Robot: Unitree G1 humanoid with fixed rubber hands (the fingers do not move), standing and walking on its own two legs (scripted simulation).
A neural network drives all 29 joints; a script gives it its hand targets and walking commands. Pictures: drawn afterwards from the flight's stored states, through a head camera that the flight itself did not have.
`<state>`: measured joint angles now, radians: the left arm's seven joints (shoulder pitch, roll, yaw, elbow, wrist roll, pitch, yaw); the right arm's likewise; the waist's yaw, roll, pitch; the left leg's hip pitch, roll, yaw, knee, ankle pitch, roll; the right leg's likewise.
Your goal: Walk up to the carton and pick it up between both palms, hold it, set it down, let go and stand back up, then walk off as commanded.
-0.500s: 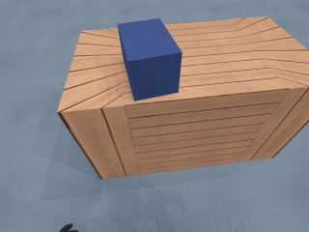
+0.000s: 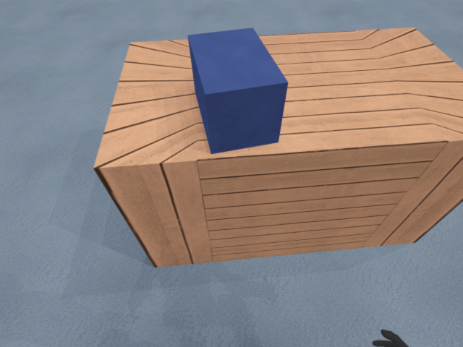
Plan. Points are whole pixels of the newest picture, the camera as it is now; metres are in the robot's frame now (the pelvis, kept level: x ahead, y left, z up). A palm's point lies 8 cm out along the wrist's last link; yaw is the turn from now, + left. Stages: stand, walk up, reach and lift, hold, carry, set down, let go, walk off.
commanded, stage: stand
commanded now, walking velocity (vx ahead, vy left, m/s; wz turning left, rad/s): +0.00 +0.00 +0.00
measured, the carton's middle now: (232, 88) +0.76 +0.02 +0.02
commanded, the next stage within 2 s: none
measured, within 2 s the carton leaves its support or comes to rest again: neither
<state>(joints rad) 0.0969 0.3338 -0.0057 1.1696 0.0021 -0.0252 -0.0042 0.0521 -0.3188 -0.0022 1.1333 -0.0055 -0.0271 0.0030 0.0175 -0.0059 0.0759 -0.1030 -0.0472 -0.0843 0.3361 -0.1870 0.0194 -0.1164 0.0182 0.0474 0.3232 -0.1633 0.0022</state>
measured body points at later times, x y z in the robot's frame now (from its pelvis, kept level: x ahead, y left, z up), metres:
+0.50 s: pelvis +0.02 +0.00 +0.00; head +0.03 +0.01 +0.45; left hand +0.10 +0.30 -0.14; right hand +0.11 -0.29 -0.13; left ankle +0.00 +0.11 -0.75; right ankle +0.01 -0.12 -0.75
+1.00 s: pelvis +0.02 +0.00 +0.00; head +0.03 +0.01 +0.45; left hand +0.10 +0.30 -0.14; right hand +0.10 -0.29 -0.13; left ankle +0.00 +0.11 -0.75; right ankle +0.01 -0.12 -0.75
